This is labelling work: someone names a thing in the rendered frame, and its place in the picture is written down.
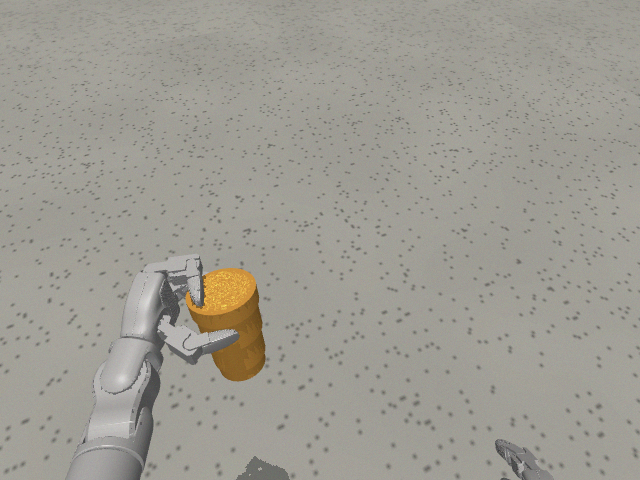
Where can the cup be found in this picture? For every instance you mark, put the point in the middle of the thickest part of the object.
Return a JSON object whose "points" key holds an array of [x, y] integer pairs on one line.
{"points": [[231, 302]]}

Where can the left robot hand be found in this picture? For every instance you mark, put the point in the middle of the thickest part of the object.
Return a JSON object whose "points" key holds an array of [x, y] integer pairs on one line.
{"points": [[151, 309]]}

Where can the left robot arm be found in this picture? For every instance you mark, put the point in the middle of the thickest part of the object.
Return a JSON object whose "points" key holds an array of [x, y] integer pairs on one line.
{"points": [[115, 442]]}

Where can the right robot hand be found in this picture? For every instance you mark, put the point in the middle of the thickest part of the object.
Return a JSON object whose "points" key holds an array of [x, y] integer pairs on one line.
{"points": [[524, 463]]}

